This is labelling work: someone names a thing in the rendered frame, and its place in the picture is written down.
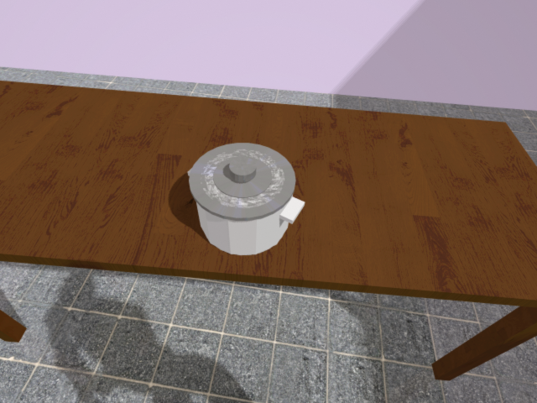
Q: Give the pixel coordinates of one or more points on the lid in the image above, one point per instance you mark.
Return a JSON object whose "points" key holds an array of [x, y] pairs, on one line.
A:
{"points": [[216, 192]]}

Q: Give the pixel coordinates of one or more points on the knob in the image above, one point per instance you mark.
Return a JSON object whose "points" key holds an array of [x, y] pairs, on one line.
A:
{"points": [[242, 169]]}

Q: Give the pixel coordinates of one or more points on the pot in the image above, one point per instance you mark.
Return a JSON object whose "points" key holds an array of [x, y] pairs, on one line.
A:
{"points": [[248, 237]]}

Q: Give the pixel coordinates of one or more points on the table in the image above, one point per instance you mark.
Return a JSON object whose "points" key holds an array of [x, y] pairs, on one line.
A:
{"points": [[395, 204]]}

